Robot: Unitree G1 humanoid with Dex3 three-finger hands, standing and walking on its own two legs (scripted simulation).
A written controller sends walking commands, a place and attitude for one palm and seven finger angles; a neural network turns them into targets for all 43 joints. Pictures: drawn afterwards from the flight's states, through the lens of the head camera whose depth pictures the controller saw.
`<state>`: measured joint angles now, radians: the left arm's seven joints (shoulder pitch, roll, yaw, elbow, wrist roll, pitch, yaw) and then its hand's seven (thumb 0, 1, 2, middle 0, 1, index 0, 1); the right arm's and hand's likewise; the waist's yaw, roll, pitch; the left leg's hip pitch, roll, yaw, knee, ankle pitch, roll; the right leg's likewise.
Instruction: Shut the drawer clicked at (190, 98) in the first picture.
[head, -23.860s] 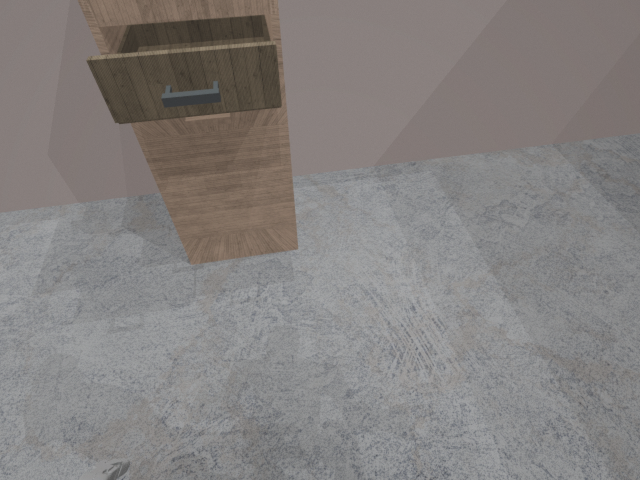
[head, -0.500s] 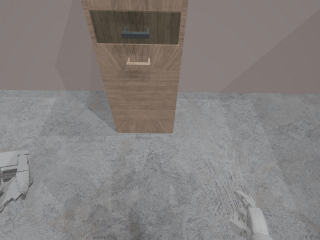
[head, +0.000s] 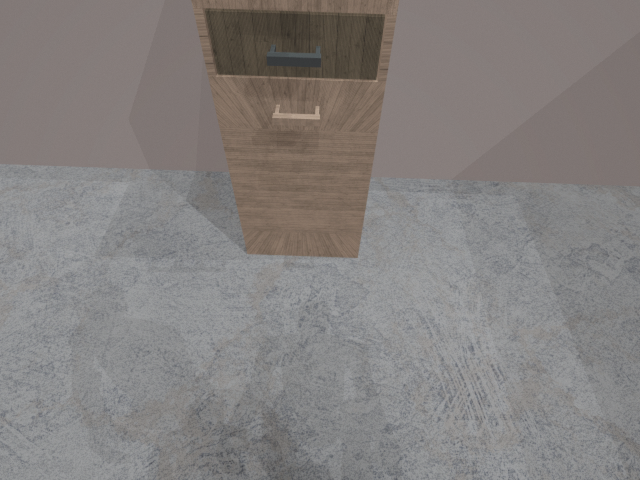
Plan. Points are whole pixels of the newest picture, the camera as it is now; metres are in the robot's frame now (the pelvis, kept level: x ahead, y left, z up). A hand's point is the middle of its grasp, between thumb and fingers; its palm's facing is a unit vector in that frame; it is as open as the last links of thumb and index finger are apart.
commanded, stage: let the arm hang, fingers relaxed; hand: left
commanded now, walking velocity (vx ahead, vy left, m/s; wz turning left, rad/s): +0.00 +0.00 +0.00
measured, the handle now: (294, 54) +0.94 +0.12 +0.05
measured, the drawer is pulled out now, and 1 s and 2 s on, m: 0.00 0.00 0.00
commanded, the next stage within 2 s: look to check the result in 0.60 s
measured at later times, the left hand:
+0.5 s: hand out of the picture +0.00 +0.16 -0.18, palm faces +0.01 -0.98 -0.18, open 7.3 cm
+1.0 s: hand out of the picture +0.03 +0.17 -0.17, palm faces -0.01 -0.97 -0.24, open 7.4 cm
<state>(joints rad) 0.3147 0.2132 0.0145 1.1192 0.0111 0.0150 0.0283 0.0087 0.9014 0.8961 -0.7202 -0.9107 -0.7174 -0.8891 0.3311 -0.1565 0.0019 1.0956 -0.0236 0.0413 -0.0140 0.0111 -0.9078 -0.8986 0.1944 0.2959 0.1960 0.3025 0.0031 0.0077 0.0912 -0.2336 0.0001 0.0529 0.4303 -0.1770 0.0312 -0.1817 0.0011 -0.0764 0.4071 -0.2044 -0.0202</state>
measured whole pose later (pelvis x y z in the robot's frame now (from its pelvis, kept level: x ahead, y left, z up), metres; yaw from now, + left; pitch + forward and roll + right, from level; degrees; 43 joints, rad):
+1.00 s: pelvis +0.01 -0.02 +0.00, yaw -1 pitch -2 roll +0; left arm 0.21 0.18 0.02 1.16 0.01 -0.02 0.03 0.00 0.90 0.90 -0.20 -0.30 -0.20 -0.30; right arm 0.24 -0.18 -0.02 1.14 -0.02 0.00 -0.03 0.01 -0.91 -0.90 0.19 0.30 0.20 0.30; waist -0.01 0.02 0.07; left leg -0.16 0.02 0.07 0.36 -0.16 0.01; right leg -0.13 0.02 -0.06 0.38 -0.20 -0.04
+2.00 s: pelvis +0.04 -0.04 +0.01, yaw -2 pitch -2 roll +0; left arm 0.12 0.27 0.02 1.15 0.01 -0.03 0.02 0.00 0.90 0.90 -0.20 -0.30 -0.20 -0.30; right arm 0.15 -0.29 -0.01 1.13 -0.02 0.01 -0.02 0.01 -0.91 -0.90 0.20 0.30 0.20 0.30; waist -0.01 0.03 0.06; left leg -0.09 0.05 0.06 0.30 -0.17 -0.04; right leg -0.06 0.06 -0.06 0.29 -0.20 -0.08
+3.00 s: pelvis +0.03 -0.04 +0.01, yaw -2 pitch -2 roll +0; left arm 0.12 0.29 0.02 1.15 0.01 -0.03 0.01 0.00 0.90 0.90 -0.20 -0.30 -0.20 -0.30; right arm 0.15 -0.30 -0.01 1.14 -0.02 0.00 -0.01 0.01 -0.91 -0.90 0.20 0.30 0.20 0.30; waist -0.01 0.02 0.06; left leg -0.10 0.04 0.07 0.29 -0.15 -0.02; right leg -0.06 0.05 -0.05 0.28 -0.18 -0.06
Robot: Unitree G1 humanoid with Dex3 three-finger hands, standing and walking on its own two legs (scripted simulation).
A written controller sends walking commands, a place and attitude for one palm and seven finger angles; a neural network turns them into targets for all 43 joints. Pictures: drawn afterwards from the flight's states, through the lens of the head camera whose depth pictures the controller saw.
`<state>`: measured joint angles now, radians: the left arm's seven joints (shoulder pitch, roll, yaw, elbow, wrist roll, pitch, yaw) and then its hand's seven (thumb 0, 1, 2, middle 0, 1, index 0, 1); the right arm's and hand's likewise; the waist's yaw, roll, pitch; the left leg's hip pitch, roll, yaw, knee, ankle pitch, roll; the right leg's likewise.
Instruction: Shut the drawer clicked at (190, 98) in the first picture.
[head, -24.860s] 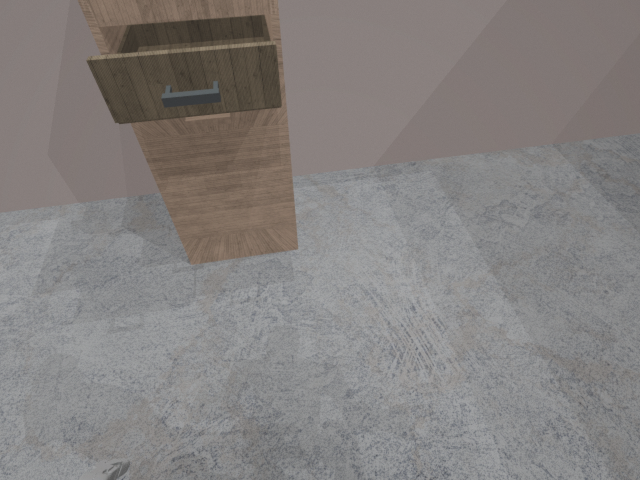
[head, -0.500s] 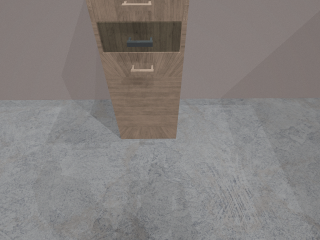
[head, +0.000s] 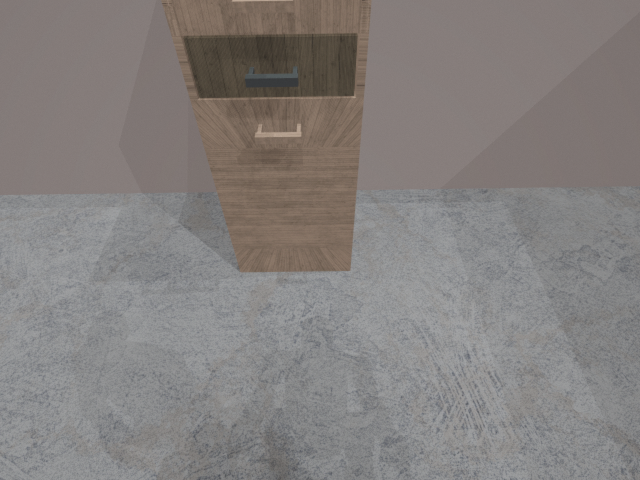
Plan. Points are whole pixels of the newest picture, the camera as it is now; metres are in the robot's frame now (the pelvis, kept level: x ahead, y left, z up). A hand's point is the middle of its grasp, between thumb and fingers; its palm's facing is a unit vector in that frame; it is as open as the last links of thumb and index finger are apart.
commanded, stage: look to check the result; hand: left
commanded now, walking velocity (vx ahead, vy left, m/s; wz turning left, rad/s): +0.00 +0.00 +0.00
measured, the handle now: (272, 75) +0.93 +0.16 +0.04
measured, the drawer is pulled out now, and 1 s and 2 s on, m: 0.00 0.00 0.00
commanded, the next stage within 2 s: stand and wait in 0.16 s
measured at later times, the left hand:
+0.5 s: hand out of the picture +0.08 +0.21 -0.16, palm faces +0.00 -0.95 -0.31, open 7.4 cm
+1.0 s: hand out of the picture +0.10 +0.20 -0.15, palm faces +0.00 -0.95 -0.33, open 7.4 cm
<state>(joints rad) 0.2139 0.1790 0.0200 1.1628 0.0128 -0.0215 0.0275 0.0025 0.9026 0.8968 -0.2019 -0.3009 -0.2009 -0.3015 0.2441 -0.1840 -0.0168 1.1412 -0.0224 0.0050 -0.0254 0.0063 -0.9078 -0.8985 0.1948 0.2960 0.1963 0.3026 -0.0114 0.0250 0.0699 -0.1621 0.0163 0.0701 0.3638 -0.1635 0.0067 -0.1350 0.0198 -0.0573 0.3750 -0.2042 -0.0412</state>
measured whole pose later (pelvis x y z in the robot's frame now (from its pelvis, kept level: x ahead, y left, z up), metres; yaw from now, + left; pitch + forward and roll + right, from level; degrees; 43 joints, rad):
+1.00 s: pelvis +0.03 -0.03 +0.00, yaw +0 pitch -2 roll +0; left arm 0.12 0.27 0.02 1.15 0.01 -0.03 0.02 0.00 0.90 0.90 -0.20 -0.30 -0.20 -0.30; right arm 0.15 -0.29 -0.01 1.13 -0.02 0.01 -0.02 0.01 -0.91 -0.90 0.20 0.30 0.20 0.30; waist -0.01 0.03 0.06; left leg -0.09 0.05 0.06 0.30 -0.17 -0.04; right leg -0.06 0.06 -0.06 0.29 -0.20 -0.08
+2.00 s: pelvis +0.02 -0.02 +0.00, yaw -1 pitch -2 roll +0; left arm 0.12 0.29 0.02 1.15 0.01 -0.03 0.01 0.00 0.90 0.90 -0.20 -0.30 -0.20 -0.30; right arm 0.15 -0.30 -0.01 1.14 -0.02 0.00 -0.01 0.01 -0.91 -0.90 0.20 0.30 0.20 0.30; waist -0.01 0.02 0.06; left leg -0.10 0.04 0.07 0.29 -0.15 -0.02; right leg -0.06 0.05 -0.05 0.28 -0.18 -0.06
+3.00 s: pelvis +0.03 -0.02 +0.00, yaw +0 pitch -2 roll +0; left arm 0.11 0.31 0.01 1.15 0.01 -0.03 0.01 0.00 0.90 0.90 -0.20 -0.30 -0.20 -0.30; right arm 0.13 -0.32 -0.01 1.13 -0.02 0.00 -0.01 0.01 -0.90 -0.90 0.20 0.30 0.20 0.30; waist -0.01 0.02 0.06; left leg -0.08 0.04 0.07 0.27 -0.15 -0.02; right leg -0.05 0.05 -0.05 0.26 -0.18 -0.06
